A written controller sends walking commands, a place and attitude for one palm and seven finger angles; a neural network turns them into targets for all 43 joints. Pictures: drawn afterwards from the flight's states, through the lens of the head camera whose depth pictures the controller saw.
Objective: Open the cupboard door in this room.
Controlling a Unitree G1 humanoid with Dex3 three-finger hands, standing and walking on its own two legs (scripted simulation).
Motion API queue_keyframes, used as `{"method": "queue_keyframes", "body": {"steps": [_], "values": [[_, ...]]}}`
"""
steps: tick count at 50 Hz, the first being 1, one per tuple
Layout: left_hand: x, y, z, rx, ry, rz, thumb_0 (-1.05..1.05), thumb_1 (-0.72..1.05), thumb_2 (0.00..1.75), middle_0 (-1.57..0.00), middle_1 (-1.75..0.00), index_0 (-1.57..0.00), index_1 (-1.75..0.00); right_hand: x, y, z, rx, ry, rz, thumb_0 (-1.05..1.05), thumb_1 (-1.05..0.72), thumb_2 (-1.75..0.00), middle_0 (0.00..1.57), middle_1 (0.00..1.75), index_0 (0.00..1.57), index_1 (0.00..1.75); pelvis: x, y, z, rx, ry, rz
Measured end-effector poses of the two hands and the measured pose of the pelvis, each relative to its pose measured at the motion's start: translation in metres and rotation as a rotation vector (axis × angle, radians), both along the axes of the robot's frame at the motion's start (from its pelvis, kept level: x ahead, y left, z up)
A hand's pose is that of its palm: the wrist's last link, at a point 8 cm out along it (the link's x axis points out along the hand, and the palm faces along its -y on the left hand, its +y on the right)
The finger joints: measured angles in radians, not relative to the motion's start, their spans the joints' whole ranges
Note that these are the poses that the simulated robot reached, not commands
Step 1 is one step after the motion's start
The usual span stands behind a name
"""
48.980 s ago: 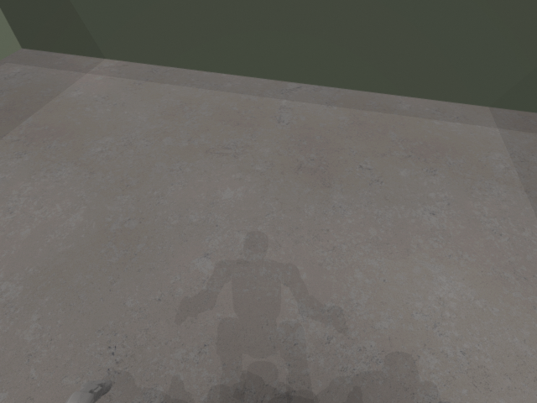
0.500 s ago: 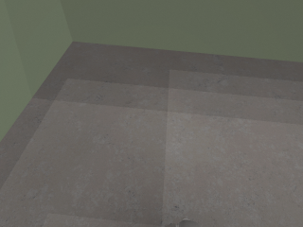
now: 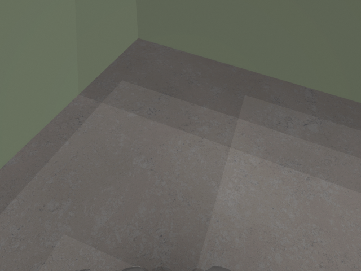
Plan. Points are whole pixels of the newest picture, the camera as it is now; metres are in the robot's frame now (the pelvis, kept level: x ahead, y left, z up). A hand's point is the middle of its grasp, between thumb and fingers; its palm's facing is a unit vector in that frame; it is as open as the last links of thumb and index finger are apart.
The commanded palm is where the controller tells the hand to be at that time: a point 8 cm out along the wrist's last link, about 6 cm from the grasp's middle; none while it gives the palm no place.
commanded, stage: turn to face it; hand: left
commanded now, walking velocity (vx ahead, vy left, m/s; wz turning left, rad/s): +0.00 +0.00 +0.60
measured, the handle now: out of the picture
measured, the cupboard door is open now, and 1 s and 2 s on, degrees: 41 41 41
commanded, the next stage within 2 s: none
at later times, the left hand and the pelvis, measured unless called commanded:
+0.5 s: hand out of the picture +0.00 +0.15 -0.14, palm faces +0.34 -0.91 -0.24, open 7.4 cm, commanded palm none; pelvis +0.01 -0.05 +0.02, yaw +19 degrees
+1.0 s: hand out of the picture +0.00 +0.17 -0.14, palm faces +0.58 -0.76 -0.31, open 7.4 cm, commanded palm none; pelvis +0.03 -0.08 +0.01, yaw +37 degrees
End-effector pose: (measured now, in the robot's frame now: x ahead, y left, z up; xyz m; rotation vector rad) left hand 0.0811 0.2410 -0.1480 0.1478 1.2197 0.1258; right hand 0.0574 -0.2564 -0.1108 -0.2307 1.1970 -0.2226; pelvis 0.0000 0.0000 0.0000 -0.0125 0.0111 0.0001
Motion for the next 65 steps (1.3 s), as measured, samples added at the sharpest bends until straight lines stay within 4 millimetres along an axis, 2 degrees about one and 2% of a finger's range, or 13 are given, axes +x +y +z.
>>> {"method": "queue_keyframes", "body": {"steps": [4,8,13,18,25,30,33,36,45,51,56,60,65], "values": [[-0.010,0.011,0.017,0.040,0.005,0.066,0.01,0.90,0.89,-0.20,-0.30,-0.20,-0.30,0.027,-0.002,0.006,0.002,-0.014,0.073,0.01,-0.90,-0.90,0.20,0.30,0.20,0.30,0.003,-0.006,0.010,-0.007,0.008,0.049],[-0.016,0.011,0.033,0.084,-0.026,0.117,0.01,0.91,0.89,-0.20,-0.30,-0.20,-0.30,0.047,-0.010,0.003,0.023,-0.008,0.135,0.01,-0.90,-0.90,0.20,0.30,0.20,0.30,0.005,-0.019,0.014,-0.007,0.005,0.099],[-0.032,-0.001,0.042,0.149,-0.064,0.170,0.01,0.90,0.90,-0.20,-0.30,-0.20,-0.30,0.073,-0.030,-0.015,0.059,-0.004,0.185,0.01,-0.90,-0.90,0.20,0.30,0.21,0.30,0.008,-0.043,0.004,0.021,0.002,0.164],[-0.066,-0.023,0.048,0.137,-0.009,0.247,0.01,0.90,0.89,-0.20,-0.30,-0.20,-0.30,0.099,-0.034,-0.010,0.069,0.019,0.257,0.01,-0.90,-0.90,0.20,0.30,0.20,0.30,0.010,-0.052,0.014,0.030,-0.001,0.244],[-0.102,-0.049,0.036,0.053,0.044,0.343,0.01,0.90,0.89,-0.20,-0.30,-0.20,-0.30,0.133,-0.010,0.004,0.061,0.021,0.376,0.01,-0.90,-0.90,0.20,0.30,0.20,0.30,0.014,-0.052,0.020,0.048,0.011,0.338],[-0.134,-0.045,0.010,-0.002,0.072,0.437,0.01,0.90,0.89,-0.20,-0.30,-0.20,-0.30,0.158,0.026,0.002,0.040,-0.035,0.489,0.01,-0.90,-0.90,0.20,0.30,0.20,0.30,0.009,-0.039,0.005,0.022,0.009,0.415],[-0.146,-0.036,0.005,0.001,0.098,0.481,0.01,0.90,0.89,-0.20,-0.30,-0.20,-0.30,0.161,0.040,0.006,0.029,-0.048,0.541,0.01,-0.90,-0.90,0.20,0.30,0.20,0.30,0.006,-0.038,0.005,0.016,0.002,0.452],[-0.145,-0.027,0.012,0.018,0.075,0.519,0.01,0.90,0.89,-0.20,-0.30,-0.20,-0.30,0.155,0.044,0.012,0.017,-0.029,0.570,0.01,-0.90,-0.90,0.20,0.30,0.20,0.30,0.005,-0.041,0.012,0.000,0.000,0.491],[-0.123,-0.021,0.041,0.101,-0.045,0.571,0.01,0.90,0.89,-0.20,-0.30,-0.20,-0.30,0.149,0.023,0.004,0.028,0.052,0.604,0.01,-0.90,-0.90,0.20,0.30,0.21,0.30,0.014,-0.059,0.018,-0.005,0.001,0.580],[-0.119,-0.044,0.049,0.172,-0.083,0.606,0.01,0.90,0.89,-0.20,-0.30,-0.20,-0.30,0.169,-0.002,-0.020,0.047,0.091,0.628,0.01,-0.90,-0.90,0.20,0.30,0.21,0.30,0.026,-0.084,0.007,0.022,0.008,0.654],[-0.139,-0.079,0.054,0.139,-0.040,0.685,0.01,0.90,0.89,-0.20,-0.30,-0.20,-0.30,0.189,-0.001,-0.012,0.041,0.114,0.692,0.01,-0.90,-0.90,0.20,0.30,0.20,0.30,0.032,-0.090,0.018,0.042,0.002,0.737],[-0.157,-0.103,0.047,0.091,-0.011,0.750,0.01,0.90,0.89,-0.20,-0.30,-0.20,-0.30,0.205,0.016,-0.003,0.037,0.106,0.760,0.01,-0.90,-0.90,0.20,0.30,0.20,0.30,0.035,-0.091,0.022,0.058,0.008,0.790],[-0.195,-0.125,0.029,0.032,0.029,0.848,0.01,0.90,0.89,-0.20,-0.30,-0.20,-0.30,0.226,0.062,0.003,0.034,0.046,0.882,0.01,-0.90,-0.90,0.20,0.30,0.20,0.30,0.029,-0.085,0.016,0.051,0.004,0.859]]}}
